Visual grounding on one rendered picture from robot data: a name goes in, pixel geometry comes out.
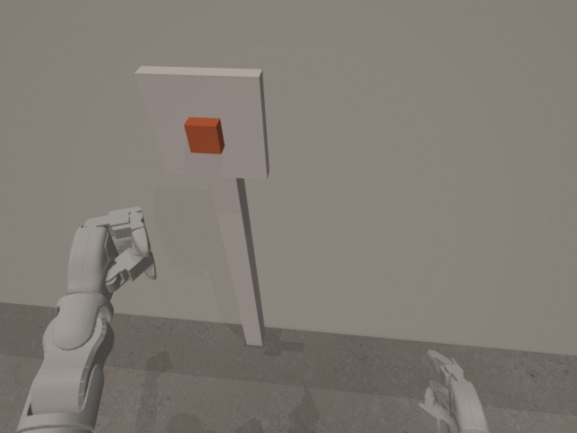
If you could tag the left robot hand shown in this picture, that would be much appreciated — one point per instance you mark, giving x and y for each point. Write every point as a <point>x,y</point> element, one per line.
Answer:
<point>93,252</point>

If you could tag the button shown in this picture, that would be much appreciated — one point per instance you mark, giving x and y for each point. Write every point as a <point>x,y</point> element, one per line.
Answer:
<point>204,135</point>

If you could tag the panel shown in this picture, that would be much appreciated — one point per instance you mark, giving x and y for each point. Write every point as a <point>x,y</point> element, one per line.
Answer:
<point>173,94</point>

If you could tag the right robot hand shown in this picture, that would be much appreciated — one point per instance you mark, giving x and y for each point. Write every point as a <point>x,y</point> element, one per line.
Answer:
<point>461,404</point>

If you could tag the robot left forearm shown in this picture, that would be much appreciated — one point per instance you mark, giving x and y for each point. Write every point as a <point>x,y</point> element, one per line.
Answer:
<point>66,392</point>

